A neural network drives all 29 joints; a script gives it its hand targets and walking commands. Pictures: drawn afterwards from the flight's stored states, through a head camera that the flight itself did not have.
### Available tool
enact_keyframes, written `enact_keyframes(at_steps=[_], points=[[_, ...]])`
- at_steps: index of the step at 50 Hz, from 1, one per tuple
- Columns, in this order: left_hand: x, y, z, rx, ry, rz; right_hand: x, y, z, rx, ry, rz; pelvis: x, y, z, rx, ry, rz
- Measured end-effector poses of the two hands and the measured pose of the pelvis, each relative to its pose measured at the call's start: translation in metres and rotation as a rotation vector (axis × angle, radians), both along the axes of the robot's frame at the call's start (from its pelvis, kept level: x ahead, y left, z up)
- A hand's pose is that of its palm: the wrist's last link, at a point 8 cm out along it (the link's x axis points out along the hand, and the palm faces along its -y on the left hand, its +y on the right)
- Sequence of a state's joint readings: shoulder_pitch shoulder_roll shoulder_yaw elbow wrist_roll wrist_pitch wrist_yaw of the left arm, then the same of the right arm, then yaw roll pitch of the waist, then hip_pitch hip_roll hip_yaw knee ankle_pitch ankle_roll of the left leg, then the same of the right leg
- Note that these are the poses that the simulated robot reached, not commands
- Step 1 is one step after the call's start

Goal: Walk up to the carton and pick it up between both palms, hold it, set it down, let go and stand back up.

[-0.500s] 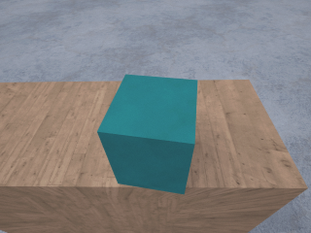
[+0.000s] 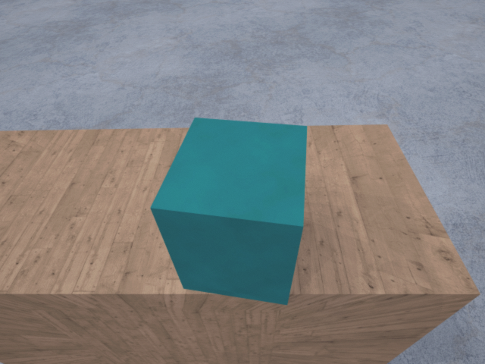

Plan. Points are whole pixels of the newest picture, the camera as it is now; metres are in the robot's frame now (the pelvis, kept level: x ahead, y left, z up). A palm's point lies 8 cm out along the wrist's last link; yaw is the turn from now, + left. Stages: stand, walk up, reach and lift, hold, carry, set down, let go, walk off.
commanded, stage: stand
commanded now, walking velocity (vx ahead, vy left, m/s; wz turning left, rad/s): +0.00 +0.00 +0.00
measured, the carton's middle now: (241, 212) +0.38 +0.03 +0.05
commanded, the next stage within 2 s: none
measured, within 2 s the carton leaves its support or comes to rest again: neither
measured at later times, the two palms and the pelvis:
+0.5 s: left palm out of the picture +0.07 +0.28 -0.13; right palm out of the picture +0.06 -0.29 -0.12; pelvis +0.00 +0.00 +0.00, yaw +0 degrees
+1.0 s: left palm out of the picture +0.07 +0.28 -0.13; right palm out of the picture +0.06 -0.29 -0.13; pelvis +0.00 +0.00 +0.00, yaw -1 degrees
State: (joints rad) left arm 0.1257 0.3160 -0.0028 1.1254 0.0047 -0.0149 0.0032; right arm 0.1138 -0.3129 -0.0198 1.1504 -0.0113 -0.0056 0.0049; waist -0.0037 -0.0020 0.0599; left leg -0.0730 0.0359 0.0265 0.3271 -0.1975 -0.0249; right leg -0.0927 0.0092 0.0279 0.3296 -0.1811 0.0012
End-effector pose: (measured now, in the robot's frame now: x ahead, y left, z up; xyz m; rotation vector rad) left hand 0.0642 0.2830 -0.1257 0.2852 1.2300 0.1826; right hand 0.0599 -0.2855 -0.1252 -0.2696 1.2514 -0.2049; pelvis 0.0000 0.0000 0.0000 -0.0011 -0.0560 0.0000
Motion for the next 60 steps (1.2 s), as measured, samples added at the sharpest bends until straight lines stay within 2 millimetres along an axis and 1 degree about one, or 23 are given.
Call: enact_keyframes(at_steps=[24,35,50,60], points=[[0.0052,-0.0013,-0.0009,-0.001,-0.001,-0.009,-0.0008,-0.0013,0.0009,-0.003,0.003,-0.009,0.0018,-0.001,0.0,0.001,0.0,-0.005],[0.0057,-0.0033,-0.0015,-0.006,-0.002,-0.011,0.0004,-0.0021,0.0014,-0.005,-0.002,-0.009,0.0029,-0.0014,0.0,0.0,-0.001,-0.007],[0.0024,-0.0001,-0.0007,0.004,0.01,-0.01,-0.0029,-0.0024,0.0001,-0.003,0.007,-0.013,0.0019,-0.0015,-0.0001,0.0,-0.001,-0.009],[0.0046,-0.0009,-0.0008,0.001,0.006,-0.012,-0.0021,-0.001,0.0001,-0.001,0.004,-0.012,0.0017,-0.0013,-0.0001,0.0,0.0,-0.011]])
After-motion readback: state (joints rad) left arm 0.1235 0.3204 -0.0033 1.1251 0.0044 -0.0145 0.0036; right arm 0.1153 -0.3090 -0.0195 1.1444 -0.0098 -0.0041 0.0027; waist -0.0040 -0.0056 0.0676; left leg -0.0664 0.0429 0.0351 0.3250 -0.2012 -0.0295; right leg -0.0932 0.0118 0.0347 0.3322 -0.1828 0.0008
